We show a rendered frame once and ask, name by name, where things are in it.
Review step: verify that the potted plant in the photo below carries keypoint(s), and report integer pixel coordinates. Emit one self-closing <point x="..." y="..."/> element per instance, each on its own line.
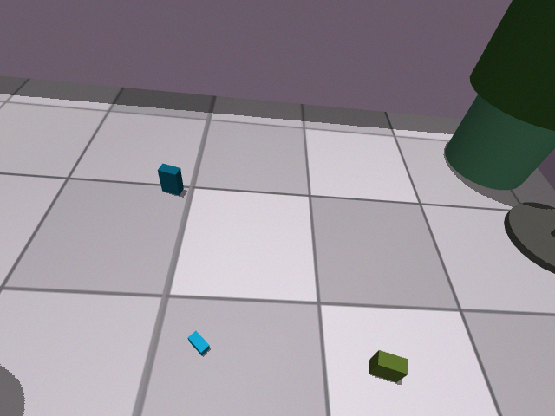
<point x="510" y="128"/>

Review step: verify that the coat stand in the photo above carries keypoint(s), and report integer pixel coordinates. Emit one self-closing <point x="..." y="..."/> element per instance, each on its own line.
<point x="531" y="228"/>

